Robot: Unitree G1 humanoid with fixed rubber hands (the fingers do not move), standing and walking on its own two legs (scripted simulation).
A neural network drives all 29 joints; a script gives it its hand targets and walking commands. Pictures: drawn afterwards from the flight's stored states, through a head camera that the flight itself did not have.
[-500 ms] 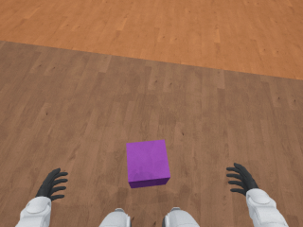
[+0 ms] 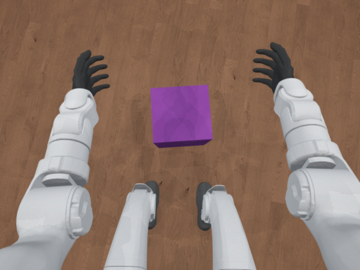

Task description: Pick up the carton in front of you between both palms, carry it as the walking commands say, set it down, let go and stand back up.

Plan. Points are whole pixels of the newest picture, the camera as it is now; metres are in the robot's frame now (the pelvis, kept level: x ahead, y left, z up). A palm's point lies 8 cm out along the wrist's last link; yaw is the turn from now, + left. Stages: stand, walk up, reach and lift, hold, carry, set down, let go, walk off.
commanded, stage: reach and lift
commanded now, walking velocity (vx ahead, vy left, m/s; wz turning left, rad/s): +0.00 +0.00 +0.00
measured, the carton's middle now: (180, 120) +0.50 +0.00 -0.53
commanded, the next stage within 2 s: none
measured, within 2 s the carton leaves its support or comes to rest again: leaves its support in 1.86 s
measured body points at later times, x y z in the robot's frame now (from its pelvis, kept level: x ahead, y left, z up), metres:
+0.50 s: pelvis +0.02 +0.00 -0.12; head +0.35 -0.01 +0.18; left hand +0.50 +0.21 -0.28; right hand +0.53 -0.19 -0.29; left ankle +0.10 +0.13 -0.62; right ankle +0.10 -0.11 -0.62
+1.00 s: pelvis -0.03 +0.00 -0.27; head +0.34 +0.00 -0.02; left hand +0.50 +0.20 -0.46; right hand +0.52 -0.18 -0.46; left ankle +0.09 +0.13 -0.62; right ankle +0.09 -0.11 -0.62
